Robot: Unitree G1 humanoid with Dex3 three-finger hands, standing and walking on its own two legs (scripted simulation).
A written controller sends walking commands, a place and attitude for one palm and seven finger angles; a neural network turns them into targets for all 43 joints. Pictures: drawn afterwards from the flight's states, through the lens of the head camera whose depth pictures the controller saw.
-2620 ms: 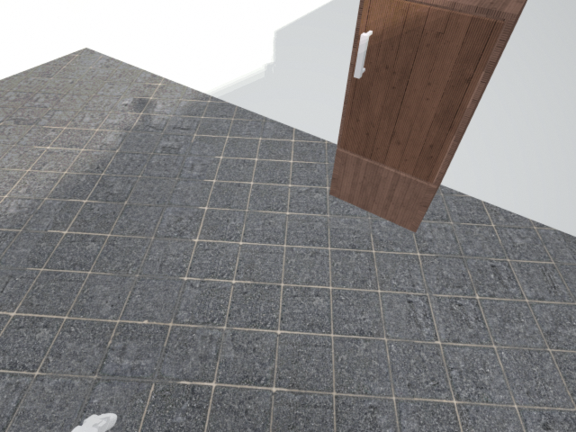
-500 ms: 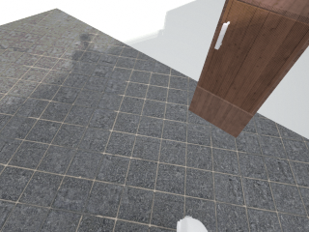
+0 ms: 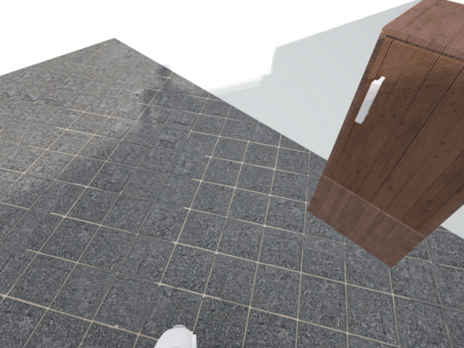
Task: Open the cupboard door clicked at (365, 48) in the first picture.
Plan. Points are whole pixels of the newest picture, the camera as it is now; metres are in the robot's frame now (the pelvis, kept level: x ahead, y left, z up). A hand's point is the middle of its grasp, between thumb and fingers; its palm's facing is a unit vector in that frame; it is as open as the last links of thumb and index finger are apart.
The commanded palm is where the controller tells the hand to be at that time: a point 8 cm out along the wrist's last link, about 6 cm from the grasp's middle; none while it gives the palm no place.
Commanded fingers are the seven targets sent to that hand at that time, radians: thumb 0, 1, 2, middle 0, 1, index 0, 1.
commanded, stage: turn to face it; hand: left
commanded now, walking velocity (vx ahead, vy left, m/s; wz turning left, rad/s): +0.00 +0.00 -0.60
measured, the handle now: (370, 100) +0.83 -0.41 -0.02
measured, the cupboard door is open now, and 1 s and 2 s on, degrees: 0 0 0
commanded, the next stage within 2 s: take the last steps up to it in 1.18 s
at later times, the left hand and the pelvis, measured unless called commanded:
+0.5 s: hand (142, 317) +0.21 +0.20 -0.17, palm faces -0.14 -0.96 -0.26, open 7.4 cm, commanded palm none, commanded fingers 0.00 0.90 0.90 -0.20 -0.30 -0.20 -0.30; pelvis +0.11 +0.01 -0.01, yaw -14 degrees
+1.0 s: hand (161, 277) +0.30 +0.18 -0.18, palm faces -0.42 -0.88 -0.21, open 7.4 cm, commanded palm none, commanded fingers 0.00 0.90 0.90 -0.20 -0.30 -0.20 -0.30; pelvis +0.13 +0.03 -0.01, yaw -29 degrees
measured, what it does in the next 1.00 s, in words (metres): walks ahead, turning right: left foot, then right foot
